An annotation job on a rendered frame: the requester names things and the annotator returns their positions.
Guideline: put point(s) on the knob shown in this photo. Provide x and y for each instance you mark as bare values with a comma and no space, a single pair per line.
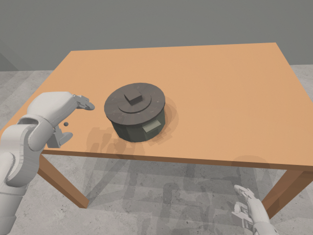
133,96

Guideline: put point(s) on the left robot hand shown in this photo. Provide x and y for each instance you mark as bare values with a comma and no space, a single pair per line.
55,107

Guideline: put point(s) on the lid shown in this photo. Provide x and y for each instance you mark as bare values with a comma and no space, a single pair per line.
119,111

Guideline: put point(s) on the table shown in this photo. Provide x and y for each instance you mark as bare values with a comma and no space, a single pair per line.
232,105

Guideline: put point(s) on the right robot forearm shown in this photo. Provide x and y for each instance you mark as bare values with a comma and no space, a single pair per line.
264,228

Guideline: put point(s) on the right robot hand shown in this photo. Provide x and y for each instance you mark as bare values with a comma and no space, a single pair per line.
246,216

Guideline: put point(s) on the pot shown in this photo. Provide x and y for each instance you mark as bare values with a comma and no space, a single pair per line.
142,132

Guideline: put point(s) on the left robot forearm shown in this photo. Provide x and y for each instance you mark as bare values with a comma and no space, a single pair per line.
20,147

